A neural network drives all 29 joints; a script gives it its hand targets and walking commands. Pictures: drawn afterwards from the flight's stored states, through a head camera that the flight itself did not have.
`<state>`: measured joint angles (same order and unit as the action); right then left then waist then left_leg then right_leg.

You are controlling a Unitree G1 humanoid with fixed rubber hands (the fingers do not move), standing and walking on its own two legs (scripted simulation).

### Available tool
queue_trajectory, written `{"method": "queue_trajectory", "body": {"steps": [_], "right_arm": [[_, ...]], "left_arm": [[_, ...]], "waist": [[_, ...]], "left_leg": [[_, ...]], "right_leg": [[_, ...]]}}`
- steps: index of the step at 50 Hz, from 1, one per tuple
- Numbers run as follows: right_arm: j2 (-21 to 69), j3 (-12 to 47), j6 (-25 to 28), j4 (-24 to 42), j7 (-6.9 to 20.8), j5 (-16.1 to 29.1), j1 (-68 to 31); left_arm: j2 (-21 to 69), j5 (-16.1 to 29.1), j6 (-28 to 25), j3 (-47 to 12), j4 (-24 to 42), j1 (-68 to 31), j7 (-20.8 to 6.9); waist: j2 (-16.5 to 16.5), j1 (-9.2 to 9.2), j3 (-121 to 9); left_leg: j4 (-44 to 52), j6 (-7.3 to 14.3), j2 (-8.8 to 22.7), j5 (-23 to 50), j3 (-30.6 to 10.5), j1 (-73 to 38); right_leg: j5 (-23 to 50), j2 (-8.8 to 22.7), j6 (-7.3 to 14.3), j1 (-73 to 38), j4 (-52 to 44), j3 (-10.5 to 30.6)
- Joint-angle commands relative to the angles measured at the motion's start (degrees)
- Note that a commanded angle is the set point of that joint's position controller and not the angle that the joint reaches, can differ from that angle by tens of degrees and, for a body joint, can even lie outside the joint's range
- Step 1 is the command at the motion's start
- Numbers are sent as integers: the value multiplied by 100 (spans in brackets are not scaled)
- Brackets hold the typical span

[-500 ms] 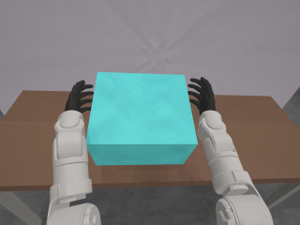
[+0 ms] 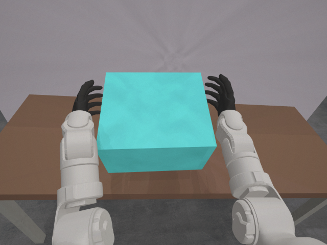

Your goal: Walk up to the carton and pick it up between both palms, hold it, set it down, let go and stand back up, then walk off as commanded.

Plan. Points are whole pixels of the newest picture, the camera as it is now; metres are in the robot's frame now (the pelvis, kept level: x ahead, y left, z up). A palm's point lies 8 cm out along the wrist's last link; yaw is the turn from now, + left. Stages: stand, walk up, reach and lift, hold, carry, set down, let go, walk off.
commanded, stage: hold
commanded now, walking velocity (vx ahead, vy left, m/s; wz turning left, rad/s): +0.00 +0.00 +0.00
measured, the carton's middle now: (155, 122) +0.39 +0.01 +0.11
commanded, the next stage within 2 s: none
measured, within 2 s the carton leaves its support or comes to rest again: neither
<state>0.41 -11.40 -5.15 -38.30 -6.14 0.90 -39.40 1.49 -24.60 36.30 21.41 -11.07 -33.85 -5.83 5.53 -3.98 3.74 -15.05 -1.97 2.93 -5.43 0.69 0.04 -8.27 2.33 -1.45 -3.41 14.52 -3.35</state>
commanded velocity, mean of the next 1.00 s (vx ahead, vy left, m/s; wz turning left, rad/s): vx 0.00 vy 0.00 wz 0.00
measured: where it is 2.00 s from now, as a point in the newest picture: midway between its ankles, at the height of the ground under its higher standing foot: outside the picture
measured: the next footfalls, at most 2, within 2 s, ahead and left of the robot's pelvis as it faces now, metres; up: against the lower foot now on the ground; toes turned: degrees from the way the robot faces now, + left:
none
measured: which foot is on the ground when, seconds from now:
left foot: down 0.00-1.00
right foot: down 0.00-1.00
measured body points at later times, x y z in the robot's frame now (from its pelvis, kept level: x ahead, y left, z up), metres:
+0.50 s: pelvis +0.01 +0.00 +0.00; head -0.03 +0.02 +0.45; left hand +0.37 +0.17 +0.18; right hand +0.37 -0.17 +0.18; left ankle +0.05 +0.14 -0.75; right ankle +0.01 -0.13 -0.75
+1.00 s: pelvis +0.01 +0.00 +0.00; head -0.03 +0.02 +0.45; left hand +0.37 +0.17 +0.18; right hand +0.38 -0.17 +0.19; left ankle +0.05 +0.14 -0.75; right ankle +0.01 -0.13 -0.75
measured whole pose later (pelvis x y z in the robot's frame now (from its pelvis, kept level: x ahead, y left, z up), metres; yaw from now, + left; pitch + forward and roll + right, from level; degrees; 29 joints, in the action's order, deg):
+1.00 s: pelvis +0.01 +0.00 +0.00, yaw +0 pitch -11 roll +0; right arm -1.1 -3.9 -9.9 -25.8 -9.3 7.3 -34.3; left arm 2.6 -24.9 43.0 20.1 2.2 -29.7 -7.0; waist 3.3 -5.7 5.8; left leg -15.0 -2.3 3.3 -6.7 0.9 -2.9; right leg -9.3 2.0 -1.3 -6.5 14.0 -3.3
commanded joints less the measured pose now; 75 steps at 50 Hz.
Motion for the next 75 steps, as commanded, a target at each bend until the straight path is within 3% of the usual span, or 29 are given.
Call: {"method": "queue_trajectory", "body": {"steps": [1,2,4,6,9,13,14,16,23,24,25,27,29,30,38,39,40,47,48,49,51,53,55,61,64,68,69,70,75], "right_arm": [[1887,1954,157,1002,720,321,-3232],[1981,1922,163,967,688,310,-3015],[1983,2117,229,1256,638,384,-2988],[1940,2206,103,995,582,406,-2585],[1938,2475,38,1530,498,646,-2386],[1769,2437,-85,1688,471,674,-2476],[1732,2428,-140,1600,463,646,-2275],[1734,2703,-47,2124,463,887,-2293],[1902,2777,-205,2421,464,744,-3021],[1763,2569,-383,1683,471,526,-2658],[1781,2391,-384,1675,508,432,-2639],[1972,2633,-284,2060,494,673,-2797],[2015,2638,-266,1954,450,695,-2549],[1983,2635,-246,2123,414,726,-2851],[1720,2386,-378,1972,502,666,-2361],[1735,2564,-406,1797,483,762,-2270],[1663,2428,-440,1727,493,634,-2312],[1940,2881,-264,2539,461,940,-2778],[1861,2812,-359,2475,418,873,-2462],[1848,2912,-340,2491,418,931,-2643],[1758,2696,-510,2089,383,727,-2344],[1727,2763,-572,2058,373,683,-2283],[1818,2581,-523,2257,409,662,-2724],[1911,2817,-350,2303,461,900,-2529],[1707,2610,-436,2249,437,774,-2260],[1744,2438,-496,2003,529,763,-2481],[1670,2310,-526,1643,562,585,-2373],[1780,2397,-415,2104,551,652,-2588],[1909,2378,-393,1719,612,533,-2716]], "left_arm": [[2064,873,-329,-2287,729,-3288,-825],[2208,973,-374,-2440,888,-3368,-808],[2156,962,-356,-2479,920,-3014,-781],[1951,831,-259,-2359,983,-2885,-809],[2045,1041,-212,-2520,1551,-2649,-856],[1988,847,12,-2350,1398,-2276,-934],[2059,869,52,-2444,1442,-2368,-956],[2201,1111,-2,-2826,2032,-2462,-879],[1816,799,169,-2226,1349,-2519,-899],[1725,629,236,-2024,1062,-2512,-932],[1794,656,209,-2081,1157,-2644,-990],[1817,820,169,-2197,1442,-2675,-1025],[2022,970,107,-2474,1572,-2707,-1001],[1911,975,123,-2407,1498,-2794,-996],[2134,869,227,-2653,1925,-2755,-1008],[1982,811,279,-2522,1747,-2599,-1018],[1795,697,295,-2244,1762,-2705,-1024],[1934,954,213,-2416,1956,-2707,-964],[1976,987,250,-2479,1836,-2415,-957],[1898,980,217,-2413,1925,-2590,-945],[1703,770,317,-2166,1605,-2414,-1032],[1650,724,374,-2014,1517,-2401,-1106],[1722,825,340,-2083,1606,-2790,-1134],[1913,982,232,-2622,2000,-2680,-933],[2053,840,360,-2615,1942,-2513,-988],[1858,746,384,-2220,1728,-2697,-1077],[1930,781,373,-2281,1738,-2898,-1060],[1809,816,310,-2313,1787,-2802,-1053],[1690,657,205,-2103,1410,-2992,-965]], "waist": [[-640,-113,-1535],[-652,-257,-1622],[-615,-144,-1842],[-563,-177,-1398],[-627,-269,-1867],[-525,-123,-1335],[-640,-281,-1287],[-814,-247,-1828],[-154,79,-1281],[-184,33,-773],[-187,-83,-650],[-210,34,-1308],[-428,-251,-1690],[-433,-131,-1757],[-914,-429,-1526],[-937,-273,-1328],[-683,-241,-1071],[-425,-34,-1815],[-471,-247,-1870],[-471,-96,-1816],[-229,-211,-1026],[-85,-118,-1098],[-204,-153,-1297],[-740,-55,-1706],[-796,-419,-1454],[-722,-220,-1102],[-681,-321,-1044],[-596,-217,-1273],[-415,-89,-1076]], "left_leg": [[123,131,-508,138,510,-620],[69,76,-501,360,496,-682],[-65,69,-503,972,474,-1013],[-25,93,-541,954,510,-884],[-199,34,-565,1614,486,-973],[-108,52,-547,1274,479,-950],[-27,-3,-535,1227,500,-1054],[-221,-96,-488,1976,388,-1302],[68,219,-528,401,515,-678],[207,259,-554,-20,552,-539],[315,247,-519,-142,581,-517],[144,222,-539,376,628,-651],[11,85,-532,926,547,-962],[-8,145,-554,919,538,-934],[3,-44,-469,938,455,-1052],[39,-22,-528,1019,452,-981],[101,86,-560,787,549,-896],[-132,113,-528,1470,494,-1100],[-153,70,-587,1472,458,-1074],[-182,83,-556,1439,504,-1069],[54,179,-557,806,507,-923],[180,259,-575,700,568,-892],[190,251,-583,322,569,-684],[-187,31,-554,1556,483,-1084],[-105,-17,-497,1413,451,-1202],[189,91,-496,337,542,-767],[260,99,-473,317,526,-792],[162,132,-505,471,517,-747],[269,236,-551,31,596,-640]], "right_leg": [[-29,-425,79,137,-254,-387],[121,-440,80,88,-216,-458],[570,-490,60,37,-236,-412],[750,-420,25,-117,-246,-409],[1672,-451,-56,-402,-51,-405],[1060,-491,1,-223,-196,-381],[995,-497,8,-118,-216,-392],[1348,-606,48,-128,-135,-442],[478,-476,-12,-133,-232,-356],[109,-408,-20,-21,-335,-351],[-73,-399,-11,-26,-355,-375],[592,-418,-55,-171,-189,-316],[1041,-475,-22,-224,-172,-387],[1010,-488,9,-257,-205,-330],[642,-515,55,-38,-231,-452],[604,-492,83,-122,-234,-423],[555,-439,11,-151,-264,-418],[1427,-530,-50,-253,-62,-422],[1590,-533,-45,-385,-85,-443],[1473,-543,-56,-278,-67,-449],[1054,-463,-51,-309,-250,-381],[998,-476,-80,-340,-240,-371],[632,-461,-109,-156,-249,-395],[1217,-479,-9,-158,-112,-377],[952,-544,44,-199,-224,-459],[260,-481,70,-77,-289,-380],[123,-503,109,-18,-339,-405],[368,-462,62,-138,-235,-388],[8,-438,14,-86,-313,-411]]}}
